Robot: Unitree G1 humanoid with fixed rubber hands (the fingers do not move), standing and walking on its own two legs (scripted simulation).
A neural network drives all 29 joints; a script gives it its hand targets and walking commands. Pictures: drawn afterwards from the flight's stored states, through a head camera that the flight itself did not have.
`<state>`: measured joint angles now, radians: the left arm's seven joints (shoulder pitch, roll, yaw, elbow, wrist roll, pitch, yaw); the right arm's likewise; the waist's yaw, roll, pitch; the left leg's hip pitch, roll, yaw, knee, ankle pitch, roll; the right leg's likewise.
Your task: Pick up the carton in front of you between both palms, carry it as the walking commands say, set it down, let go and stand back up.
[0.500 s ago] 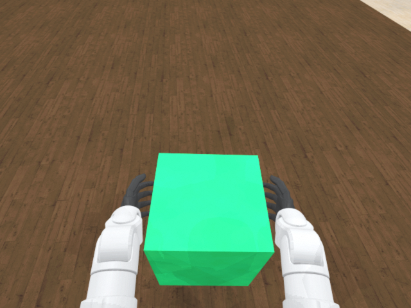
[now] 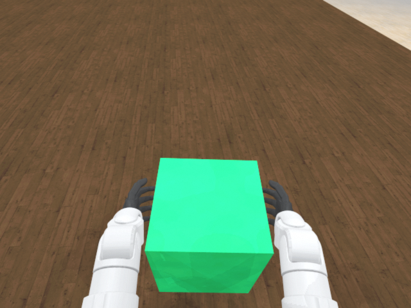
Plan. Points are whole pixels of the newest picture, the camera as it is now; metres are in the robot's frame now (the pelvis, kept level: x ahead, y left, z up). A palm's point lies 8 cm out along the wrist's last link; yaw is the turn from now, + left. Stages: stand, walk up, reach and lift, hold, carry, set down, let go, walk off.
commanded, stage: carry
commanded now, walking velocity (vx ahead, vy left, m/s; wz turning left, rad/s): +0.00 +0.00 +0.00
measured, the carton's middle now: (206, 228) +0.31 +0.00 -0.04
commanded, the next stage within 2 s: hold in 0.76 s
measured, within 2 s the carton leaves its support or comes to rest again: neither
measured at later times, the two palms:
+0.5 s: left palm (126, 226) +0.27 +0.15 +0.04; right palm (283, 229) +0.27 -0.14 +0.04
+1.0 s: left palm (105, 243) +0.23 +0.18 +0.05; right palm (267, 229) +0.26 -0.11 +0.04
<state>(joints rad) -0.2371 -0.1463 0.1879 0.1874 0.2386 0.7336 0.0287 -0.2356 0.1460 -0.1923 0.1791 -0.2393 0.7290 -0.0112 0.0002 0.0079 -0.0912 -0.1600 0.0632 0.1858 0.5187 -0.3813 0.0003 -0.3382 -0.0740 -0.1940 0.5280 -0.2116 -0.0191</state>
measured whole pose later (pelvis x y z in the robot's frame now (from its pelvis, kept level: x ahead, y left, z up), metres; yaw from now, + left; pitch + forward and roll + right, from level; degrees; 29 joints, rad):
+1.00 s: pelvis -0.04 +0.00 +0.01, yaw +6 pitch -7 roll +0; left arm -0.25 -0.15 0.21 0.23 0.25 0.68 0.01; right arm -0.24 0.15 -0.18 0.18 -0.27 0.71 -0.01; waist 0.01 0.03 0.08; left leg -0.03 -0.01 0.04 0.41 -0.26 0.03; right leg -0.15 -0.04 -0.03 0.37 -0.11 0.02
